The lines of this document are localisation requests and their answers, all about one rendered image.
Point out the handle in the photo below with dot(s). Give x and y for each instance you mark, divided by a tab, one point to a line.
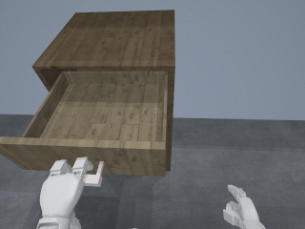
93	180

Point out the robot left forearm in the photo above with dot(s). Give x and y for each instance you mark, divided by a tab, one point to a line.
54	222

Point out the right robot hand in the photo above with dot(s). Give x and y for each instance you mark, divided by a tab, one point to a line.
236	213

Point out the cabinet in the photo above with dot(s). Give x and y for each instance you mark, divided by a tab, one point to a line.
115	41

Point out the left robot hand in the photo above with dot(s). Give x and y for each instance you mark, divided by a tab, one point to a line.
63	188

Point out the robot right forearm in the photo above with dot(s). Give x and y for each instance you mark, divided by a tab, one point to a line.
251	224

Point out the drawer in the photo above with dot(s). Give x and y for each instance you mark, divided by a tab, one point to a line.
119	117

